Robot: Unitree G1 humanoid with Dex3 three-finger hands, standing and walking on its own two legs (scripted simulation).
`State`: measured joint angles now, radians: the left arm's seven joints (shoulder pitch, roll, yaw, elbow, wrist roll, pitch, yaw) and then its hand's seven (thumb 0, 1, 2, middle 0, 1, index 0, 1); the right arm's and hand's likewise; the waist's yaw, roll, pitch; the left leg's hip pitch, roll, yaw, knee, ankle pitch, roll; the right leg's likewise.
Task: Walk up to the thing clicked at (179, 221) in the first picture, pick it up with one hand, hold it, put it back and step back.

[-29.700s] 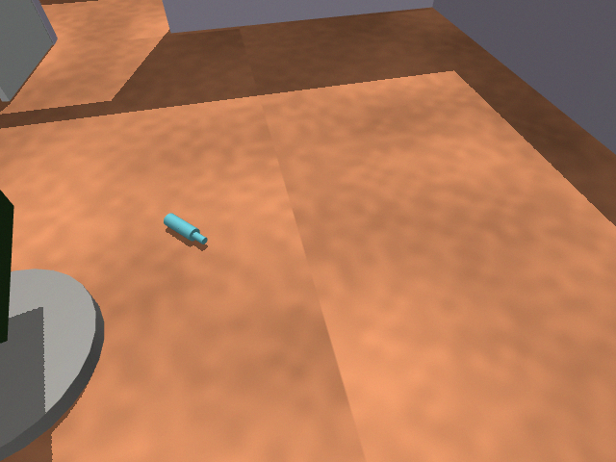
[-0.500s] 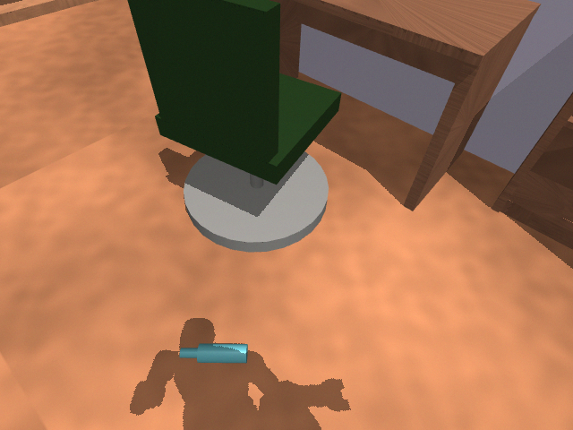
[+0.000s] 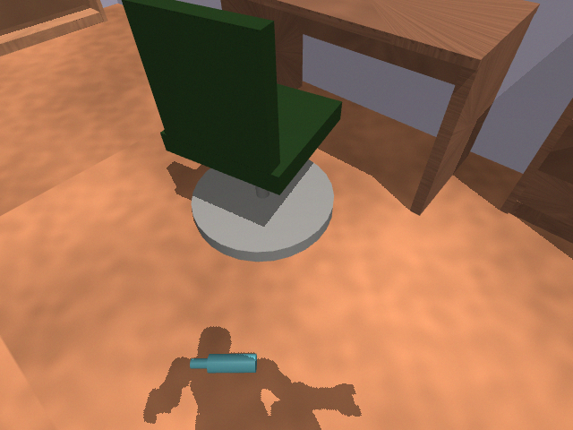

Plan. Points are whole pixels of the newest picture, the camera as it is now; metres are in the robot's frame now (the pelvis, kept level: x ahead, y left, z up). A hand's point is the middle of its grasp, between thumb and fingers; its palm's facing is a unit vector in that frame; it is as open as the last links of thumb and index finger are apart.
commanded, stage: walk up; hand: left
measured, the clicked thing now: (223, 363) +0.46 +0.26 -0.75
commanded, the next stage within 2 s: stand in 0.50 s
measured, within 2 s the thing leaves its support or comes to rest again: neither
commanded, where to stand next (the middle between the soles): +0.06 +0.01 m, yaw +0 degrees
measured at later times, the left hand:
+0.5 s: hand out of the picture +0.10 +0.24 -0.15, palm faces -0.02 -0.94 -0.33, open 7.4 cm
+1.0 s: hand out of the picture +0.10 +0.24 -0.15, palm faces -0.03 -0.94 -0.34, open 7.4 cm
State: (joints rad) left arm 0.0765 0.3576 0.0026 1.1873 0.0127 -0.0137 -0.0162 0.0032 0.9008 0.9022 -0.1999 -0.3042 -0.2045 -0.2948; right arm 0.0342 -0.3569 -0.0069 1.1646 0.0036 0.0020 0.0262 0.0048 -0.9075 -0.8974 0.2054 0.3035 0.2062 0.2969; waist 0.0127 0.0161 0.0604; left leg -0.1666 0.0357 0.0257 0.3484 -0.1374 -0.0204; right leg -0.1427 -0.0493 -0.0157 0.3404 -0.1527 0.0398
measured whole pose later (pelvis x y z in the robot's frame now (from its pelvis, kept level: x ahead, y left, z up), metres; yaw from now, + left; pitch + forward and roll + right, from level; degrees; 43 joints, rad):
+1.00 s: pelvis +0.02 -0.01 +0.00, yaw +0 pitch -2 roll +0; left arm 0.10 0.35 0.01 1.14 0.01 -0.01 -0.02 0.00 0.90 0.90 -0.20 -0.30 -0.20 -0.29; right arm 0.08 -0.35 -0.01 1.14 -0.01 -0.01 0.02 0.01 -0.91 -0.90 0.21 0.30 0.21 0.30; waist 0.00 0.00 0.06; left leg -0.14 0.05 0.02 0.32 -0.16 -0.04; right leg -0.12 -0.04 -0.02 0.33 -0.18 0.02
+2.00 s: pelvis +0.03 -0.01 +0.00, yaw +0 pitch -2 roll +0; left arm 0.11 0.36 0.00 1.13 0.02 -0.01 -0.01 0.00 0.90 0.90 -0.20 -0.30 -0.20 -0.29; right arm 0.10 -0.35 0.00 1.13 -0.01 0.00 0.01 0.01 -0.91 -0.90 0.21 0.30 0.21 0.30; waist 0.00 0.00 0.05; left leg -0.12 0.05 0.02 0.32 -0.16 -0.04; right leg -0.10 -0.03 -0.03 0.32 -0.19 0.02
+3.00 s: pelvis +0.03 -0.01 +0.00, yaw +0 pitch -2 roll +0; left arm 0.12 0.36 0.00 1.12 0.02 -0.01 -0.01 0.00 0.90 0.90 -0.20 -0.30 -0.20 -0.29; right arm 0.10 -0.35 0.00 1.12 -0.01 0.00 0.01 0.00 -0.91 -0.90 0.21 0.30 0.21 0.30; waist 0.00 0.00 0.06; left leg -0.11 0.05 0.02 0.32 -0.17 -0.04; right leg -0.09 -0.04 -0.02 0.32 -0.20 0.02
